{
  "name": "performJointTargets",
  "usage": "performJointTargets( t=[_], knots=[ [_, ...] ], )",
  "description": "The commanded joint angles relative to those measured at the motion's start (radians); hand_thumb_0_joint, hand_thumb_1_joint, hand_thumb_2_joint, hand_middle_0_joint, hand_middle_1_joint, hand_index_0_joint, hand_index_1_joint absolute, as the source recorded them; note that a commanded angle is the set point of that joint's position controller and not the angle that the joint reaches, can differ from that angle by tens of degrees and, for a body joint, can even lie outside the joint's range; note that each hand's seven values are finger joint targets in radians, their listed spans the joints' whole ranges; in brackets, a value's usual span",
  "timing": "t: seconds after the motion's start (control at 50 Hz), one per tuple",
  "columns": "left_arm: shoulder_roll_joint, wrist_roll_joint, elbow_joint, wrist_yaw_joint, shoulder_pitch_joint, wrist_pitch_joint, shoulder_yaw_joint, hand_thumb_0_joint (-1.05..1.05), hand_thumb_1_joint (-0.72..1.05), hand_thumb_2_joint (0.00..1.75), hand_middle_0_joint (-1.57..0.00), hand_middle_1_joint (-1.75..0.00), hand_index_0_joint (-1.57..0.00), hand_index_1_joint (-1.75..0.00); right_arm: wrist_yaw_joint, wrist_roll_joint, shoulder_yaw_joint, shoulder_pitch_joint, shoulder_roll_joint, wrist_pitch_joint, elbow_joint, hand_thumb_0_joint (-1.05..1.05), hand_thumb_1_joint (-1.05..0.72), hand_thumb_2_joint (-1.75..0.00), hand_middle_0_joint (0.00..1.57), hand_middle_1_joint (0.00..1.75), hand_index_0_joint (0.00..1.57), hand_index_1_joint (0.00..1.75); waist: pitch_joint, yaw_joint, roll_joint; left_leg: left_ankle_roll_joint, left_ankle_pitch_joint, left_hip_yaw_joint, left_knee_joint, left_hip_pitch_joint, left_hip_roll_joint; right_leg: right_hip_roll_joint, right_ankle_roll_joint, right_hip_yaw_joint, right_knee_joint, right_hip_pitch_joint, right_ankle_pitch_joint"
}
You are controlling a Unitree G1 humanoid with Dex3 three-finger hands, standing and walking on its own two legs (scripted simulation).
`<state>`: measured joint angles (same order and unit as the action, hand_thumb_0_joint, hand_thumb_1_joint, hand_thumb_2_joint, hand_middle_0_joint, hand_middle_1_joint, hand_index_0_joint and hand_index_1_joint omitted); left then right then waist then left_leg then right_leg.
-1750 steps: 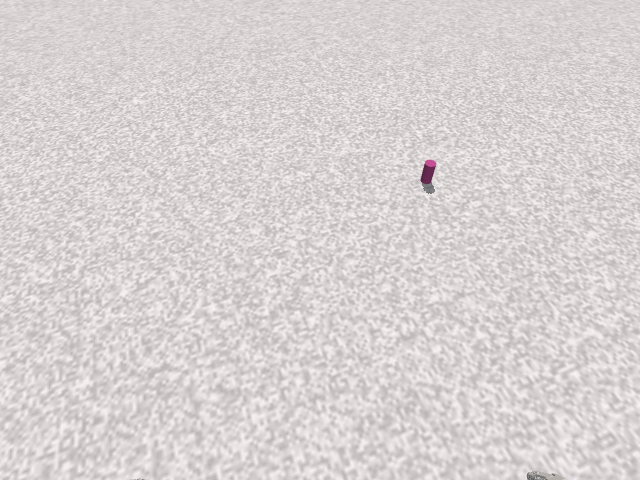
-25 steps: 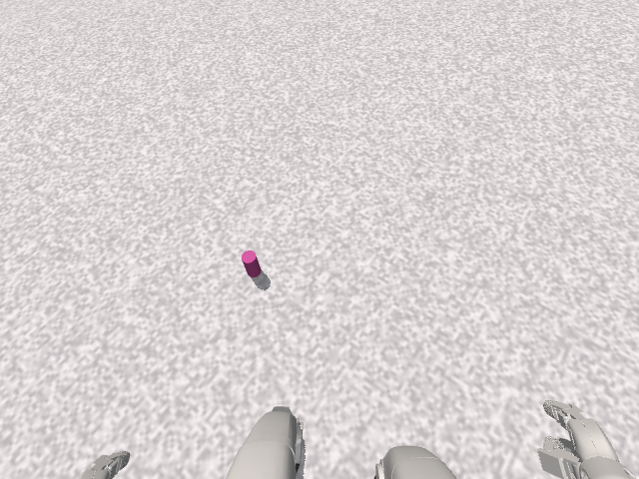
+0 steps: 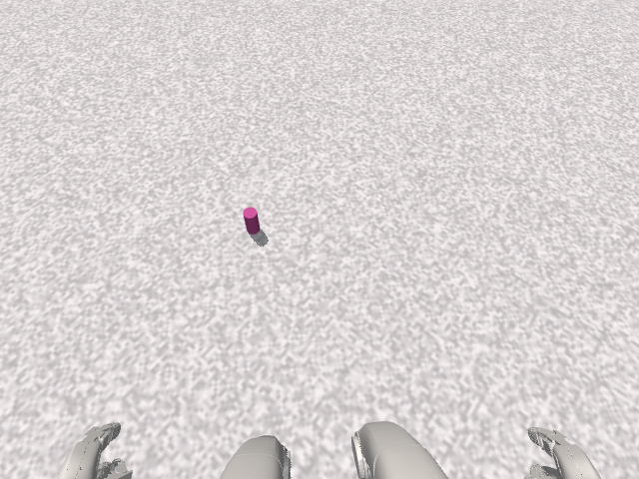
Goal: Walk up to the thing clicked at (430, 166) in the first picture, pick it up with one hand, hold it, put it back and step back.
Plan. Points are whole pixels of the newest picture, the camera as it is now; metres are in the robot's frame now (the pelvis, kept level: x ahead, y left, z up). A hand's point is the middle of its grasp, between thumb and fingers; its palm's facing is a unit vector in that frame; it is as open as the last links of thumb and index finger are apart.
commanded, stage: step back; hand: left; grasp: from above
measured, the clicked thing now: (251, 221) +0.93 +0.25 -0.71
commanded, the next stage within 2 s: stand in 1.34 s
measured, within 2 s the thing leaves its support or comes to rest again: neither
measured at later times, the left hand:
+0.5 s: hand out of the picture -0.09 +0.28 -0.14, palm faces +0.07 -0.90 -0.43, open 7.4 cm
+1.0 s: hand out of the picture -0.10 +0.27 -0.16, palm faces +0.05 -0.94 -0.35, open 7.4 cm
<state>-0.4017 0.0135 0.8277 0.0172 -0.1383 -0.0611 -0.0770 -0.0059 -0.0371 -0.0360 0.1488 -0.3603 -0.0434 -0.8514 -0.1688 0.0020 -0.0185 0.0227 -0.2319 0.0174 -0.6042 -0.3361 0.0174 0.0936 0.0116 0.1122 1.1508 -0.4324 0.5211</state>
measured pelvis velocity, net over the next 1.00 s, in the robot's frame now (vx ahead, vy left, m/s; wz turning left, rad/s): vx -0.14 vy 0.00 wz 0.05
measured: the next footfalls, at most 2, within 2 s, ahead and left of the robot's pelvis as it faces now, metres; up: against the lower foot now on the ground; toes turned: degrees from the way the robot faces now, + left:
right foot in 0.12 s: -0.09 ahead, -0.12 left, +0.00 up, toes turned +2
left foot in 0.44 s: -0.09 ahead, +0.13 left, +0.00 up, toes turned +2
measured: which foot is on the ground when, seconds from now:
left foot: down 0.00-0.14, up 0.16-0.42, down 0.44-1.00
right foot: up 0.00-0.10, down 0.12-1.00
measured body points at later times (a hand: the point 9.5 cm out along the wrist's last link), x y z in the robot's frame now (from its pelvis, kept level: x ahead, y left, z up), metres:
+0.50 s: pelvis -0.15 -0.01 -0.01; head -0.13 -0.01 +0.44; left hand -0.09 +0.33 -0.11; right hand -0.07 -0.32 -0.13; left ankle -0.16 +0.12 -0.73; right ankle -0.09 -0.14 -0.72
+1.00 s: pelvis -0.14 +0.00 +0.00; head -0.13 +0.01 +0.45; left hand -0.10 +0.32 -0.13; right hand -0.06 -0.30 -0.12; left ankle -0.13 +0.13 -0.73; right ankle -0.14 -0.13 -0.72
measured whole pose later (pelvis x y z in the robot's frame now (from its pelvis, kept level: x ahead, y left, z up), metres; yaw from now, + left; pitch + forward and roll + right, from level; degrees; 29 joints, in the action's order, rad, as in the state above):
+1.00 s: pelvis -0.14 +0.00 +0.00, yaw +3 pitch -2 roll +0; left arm -0.37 0.02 1.02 -0.02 -0.20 0.00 -0.04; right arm 0.01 -0.04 -0.06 0.19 -0.36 0.01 -1.03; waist -0.06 0.02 -0.02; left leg 0.01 -0.29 0.00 -0.60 -0.27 -0.01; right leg -0.03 -0.01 0.01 0.67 -0.27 0.42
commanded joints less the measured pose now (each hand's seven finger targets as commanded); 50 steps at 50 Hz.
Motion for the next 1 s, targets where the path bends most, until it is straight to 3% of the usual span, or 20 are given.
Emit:
performJointTargets(
  t=[0.0, 0.08, 0.1, 0.12, 0.14, 0.2, 0.34, 0.4, 0.42, 0.44, 0.46, 0.52, 0.64, 0.68, 0.7, 0.86, 0.88, 0.92, 0.94, 0.98],
  knots=[
    [-0.164, 0.005, -0.06, 0.009, -0.037, 0.035, -0.043, 0.0, 0.9, 0.9, -0.2, -0.3, -0.2, -0.3, -0.019, -0.002, -0.081, 0.002, -0.271, 0.018, 0.085, 0.0, -0.9, -0.9, 0.2, 0.3, 0.2, 0.3, 0.221, -0.016, 0.198, 0.219, 0.365, 0.224, 0.117, 0.232, 0.24, -0.071, 0.013, -0.04, -0.301, 0.026, 0.002],
    [-0.156, 0.016, 0.022, 0.011, -0.16, 0.056, -0.04, 0.0, 0.9, 0.9, -0.2, -0.3, -0.2, -0.3, -0.006, 0.021, -0.075, -0.046, -0.278, -0.013, 0.088, 0.0, -0.9, -0.9, 0.2, 0.3, 0.2, 0.3, 0.291, 0.038, 0.196, 0.125, 0.257, 0.151, 0.001, 0.129, 0.175, -0.065, -0.025, -0.13, -0.766, 0.273, -0.283],
    [-0.217, 0.03, 0.017, 0.011, -0.14, 0.063, -0.058, 0.0, 0.9, 0.9, -0.2, -0.3, -0.2, -0.3, -0.004, 0.025, -0.06, -0.032, -0.231, -0.012, 0.092, 0.0, -0.9, -0.9, 0.2, 0.3, 0.2, 0.3, 0.255, 0.022, 0.083, 0.066, 0.073, 0.139, -0.067, -0.059, 0.093, -0.144, -0.051, 0.031, -0.754, 0.346, -0.271],
    [-0.334, 0.028, 0.0, 0.007, -0.129, 0.056, -0.088, 0.0, 0.9, 0.9, -0.2, -0.3, -0.2, -0.3, -0.013, 0.035, -0.051, -0.096, -0.185, -0.007, 0.127, 0.0, -0.9, -0.9, 0.2, 0.3, 0.2, 0.3, 0.195, 0.071, -0.222, -0.004, -0.262, 0.076, -0.256, -0.225, -0.107, -0.382, -0.189, 0.341, -0.821, 0.247, -0.322],
    [-0.396, 0.036, -0.032, 0.011, -0.075, 0.059, -0.097, 0.0, 0.9, 0.9, -0.2, -0.3, -0.2, -0.3, -0.027, 0.023, -0.072, -0.109, -0.217, -0.016, 0.124, 0.0, -0.9, -0.9, 0.2, 0.3, 0.2, 0.3, 0.131, 0.088, -0.25, -0.037, -0.402, 0.156, -0.492, -0.183, -0.085, -0.552, -0.328, 0.511, -0.871, 0.025, -0.327],
    [-0.25, 0.03, -0.07, 0.027, 0.103, 0.066, -0.059, 0.0, 0.9, 0.9, -0.2, -0.3, -0.2, -0.3, -0.018, 0.038, -0.075, 0.003, -0.241, -0.016, 0.055, 0.0, -0.9, -0.9, 0.2, 0.3, 0.2, 0.3, 0.112, -0.039, -0.038, -0.036, -0.242, 0.194, -0.652, -0.153, -0.129, -0.358, -0.216, 0.127, -0.719, 0.05, -0.516],
    [-0.263, 0.039, -0.026, 0.015, -0.074, 0.073, -0.079, 0.0, 0.9, 0.9, -0.2, -0.3, -0.2, -0.3, -0.001, 0.003, -0.067, -0.04, -0.22, 0.02, 0.053, 0.0, -0.9, -0.9, 0.2, 0.3, 0.2, 0.3, 0.169, 0.088, -0.178, -0.048, -0.335, 0.048, -0.168, -0.151, -0.038, -0.365, -0.214, 0.181, -0.738, 0.323, -0.062],
    [-0.259, 0.027, -0.024, 0.0, -0.014, 0.061, -0.06, 0.0, 0.9, 0.9, -0.2, -0.3, -0.2, -0.3, 0.006, 0.006, -0.078, 0.086, -0.2, 0.039, -0.036, 0.0, -0.9, -0.9, 0.2, 0.3, 0.2, 0.3, 0.17, 0.008, -0.159, -0.002, -0.152, -0.046, 0.21, 0.197, -0.053, -0.321, -0.151, 0.086, -0.695, 0.104, -0.044],
    [-0.206, 0.027, -0.016, -0.004, -0.046, 0.057, -0.034, 0.0, 0.9, 0.9, -0.2, -0.3, -0.2, -0.3, 0.004, 0.0, -0.089, 0.111, -0.216, 0.047, -0.062, 0.0, -0.9, -0.9, 0.2, 0.3, 0.2, 0.3, 0.179, -0.001, -0.054, 0.011, -0.138, 0.028, 0.242, 0.306, -0.033, -0.26, -0.11, 0.029, -0.593, 0.006, -0.019],
    [-0.136, 0.012, -0.023, -0.009, -0.046, 0.058, -0.013, 0.0, 0.9, 0.9, -0.2, -0.3, -0.2, -0.3, 0.002, -0.018, -0.098, 0.111, -0.283, 0.054, -0.053, 0.0, -0.9, -0.9, 0.2, 0.3, 0.2, 0.3, 0.176, -0.011, 0.182, 0.088, -0.448, 0.415, 0.352, 0.334, 0.184, -0.153, -0.032, -0.063, -0.427, -0.187, 0.039],
    [-0.206, 0.009, -0.013, -0.001, 0.053, 0.06, -0.037, 0.0, 0.9, 0.9, -0.2, -0.3, -0.2, -0.3, 0.007, -0.01, -0.103, 0.052, -0.367, 0.055, -0.033, 0.0, -0.9, -0.9, 0.2, 0.3, 0.2, 0.3, 0.106, -0.049, 0.212, 0.207, -0.705, 0.579, 0.432, 0.026, 0.332, -0.134, -0.017, -0.079, -0.289, -0.1, 0.088],
    [-0.181, -0.001, 0.04, -0.024, -0.018, 0.071, -0.032, 0.0, 0.9, 0.9, -0.2, -0.3, -0.2, -0.3, 0.002, -0.011, -0.068, -0.075, -0.256, 0.079, -0.019, 0.0, -0.9, -0.9, 0.2, 0.3, 0.2, 0.3, 0.063, 0.031, 0.116, 0.136, -0.412, 0.311, 0.351, 0.015, 0.198, -0.134, -0.033, -0.044, -0.268, -0.001, -0.09],
    [-0.163, 0.02, 0.117, -0.022, -0.106, 0.1, -0.041, 0.0, 0.9, 0.9, -0.2, -0.3, -0.2, -0.3, 0.013, -0.002, -0.065, -0.038, -0.223, 0.049, -0.037, 0.0, -0.9, -0.9, 0.2, 0.3, 0.2, 0.3, 0.113, 0.046, 0.117, 0.074, -0.384, 0.141, 0.157, -0.093, 0.113, -0.069, -0.038, -0.13, -0.741, 0.369, -0.175],
    [-0.288, 0.035, 0.124, -0.006, -0.133, 0.117, -0.066, 0.0, 0.9, 0.9, -0.2, -0.3, -0.2, -0.3, 0.007, 0.008, -0.045, -0.045, -0.143, 0.047, -0.017, 0.0, -0.9, -0.9, 0.2, 0.3, 0.2, 0.3, 0.111, 0.073, -0.166, 0.002, -0.338, 0.054, -0.18, -0.266, -0.062, -0.359, -0.147, 0.392, -0.947, 0.36, 0.179],
    [-0.322, 0.038, 0.091, -0.008, -0.055, 0.121, -0.073, 0.0, 0.9, 0.9, -0.2, -0.3, -0.2, -0.3, -0.001, 0.003, -0.064, -0.027, -0.203, 0.046, -0.037, 0.0, -0.9, -0.9, 0.2, 0.3, 0.2, 0.3, 0.048, 0.056, -0.112, -0.016, -0.342, 0.111, -0.275, -0.165, -0.019, -0.482, -0.237, 0.484, -0.977, 0.159, 0.299],
    [-0.211, 0.019, 0.075, -0.019, 0.049, 0.108, -0.027, 0.0, 0.9, 0.9, -0.2, -0.3, -0.2, -0.3, 0.015, 0.0, -0.071, 0.097, -0.17, 0.075, -0.12, 0.0, -0.9, -0.9, 0.2, 0.3, 0.2, 0.3, 0.133, -0.02, -0.095, -0.016, -0.094, -0.023, 0.103, 0.182, -0.032, -0.276, -0.131, 0.045, -0.756, 0.052, -0.068],
    [-0.18, 0.02, 0.075, -0.021, 0.03, 0.101, -0.01, 0.0, 0.9, 0.9, -0.2, -0.3, -0.2, -0.3, 0.008, -0.008, -0.079, 0.093, -0.187, 0.079, -0.122, 0.0, -0.9, -0.9, 0.2, 0.3, 0.2, 0.3, 0.142, -0.026, -0.038, -0.008, -0.074, 0.021, 0.162, 0.252, -0.015, -0.249, -0.11, 0.007, -0.677, -0.004, -0.103],
    [-0.127, -0.008, 0.092, -0.018, 0.01, 0.091, 0.006, 0.0, 0.9, 0.9, -0.2, -0.3, -0.2, -0.3, 0.001, -0.009, -0.079, 0.013, -0.274, 0.091, -0.094, 0.0, -0.9, -0.9, 0.2, 0.3, 0.2, 0.3, 0.137, 0.004, 0.179, 0.109, -0.333, 0.441, 0.367, 0.128, 0.27, -0.102, -0.034, -0.119, -0.471, -0.01, -0.056],
    [-0.182, -0.002, 0.11, -0.015, 0.002, 0.089, -0.01, 0.0, 0.9, 0.9, -0.2, -0.3, -0.2, -0.3, 0.003, -0.004, -0.083, -0.026, -0.291, 0.09, -0.085, 0.0, -0.9, -0.9, 0.2, 0.3, 0.2, 0.3, 0.113, 0.005, 0.126, 0.165, -0.357, 0.434, 0.366, 0.019, 0.291, -0.128, -0.031, -0.078, -0.406, 0.087, -0.014],
    [-0.153, -0.001, 0.121, -0.016, -0.009, 0.099, -0.003, 0.0, 0.9, 0.9, -0.2, -0.3, -0.2, -0.3, 0.001, -0.004, -0.065, -0.061, -0.25, 0.092, -0.09, 0.0, -0.9, -0.9, 0.2, 0.3, 0.2, 0.3, 0.128, 0.027, 0.123, 0.125, -0.065, 0.294, 0.263, 0.093, 0.227, -0.129, -0.038, -0.086, -0.543, 0.118, -0.071]
  ],
)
